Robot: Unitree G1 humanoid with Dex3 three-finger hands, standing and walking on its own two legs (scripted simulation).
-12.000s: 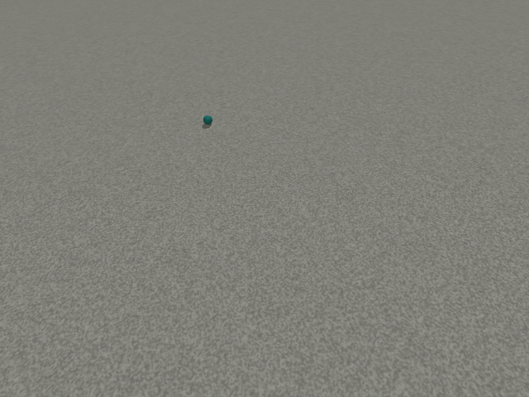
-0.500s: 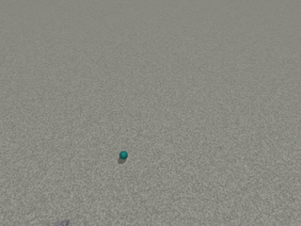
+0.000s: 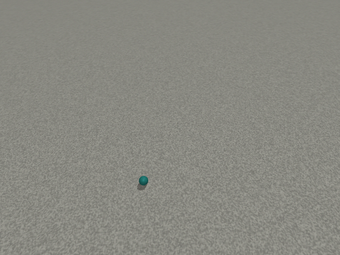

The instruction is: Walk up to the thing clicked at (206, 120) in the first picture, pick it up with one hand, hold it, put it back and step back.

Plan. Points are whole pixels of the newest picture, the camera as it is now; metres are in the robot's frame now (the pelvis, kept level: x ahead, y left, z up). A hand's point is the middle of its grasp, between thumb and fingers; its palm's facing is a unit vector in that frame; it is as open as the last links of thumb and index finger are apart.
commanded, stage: stand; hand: left
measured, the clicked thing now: (143, 180) +0.73 +0.25 -0.75
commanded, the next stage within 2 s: walk up in 0.68 s
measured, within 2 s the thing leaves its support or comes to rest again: neither
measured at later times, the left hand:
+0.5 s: hand out of the picture +0.07 +0.24 -0.15, palm faces -0.04 -0.93 -0.36, open 7.4 cm
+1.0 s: hand out of the picture +0.06 +0.33 -0.18, palm faces +0.02 -0.93 -0.36, open 7.4 cm
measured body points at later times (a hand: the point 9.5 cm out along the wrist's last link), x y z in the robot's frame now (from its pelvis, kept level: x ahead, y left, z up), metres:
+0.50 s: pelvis +0.00 -0.01 +0.00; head +0.00 -0.02 +0.45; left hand +0.08 +0.29 -0.13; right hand +0.05 -0.32 -0.14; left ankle -0.01 +0.13 -0.75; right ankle +0.03 -0.13 -0.75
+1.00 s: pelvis +0.06 +0.04 -0.02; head +0.07 +0.06 +0.43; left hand +0.06 +0.38 -0.15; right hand +0.13 -0.30 -0.12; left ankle +0.11 +0.16 -0.75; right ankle +0.03 -0.12 -0.74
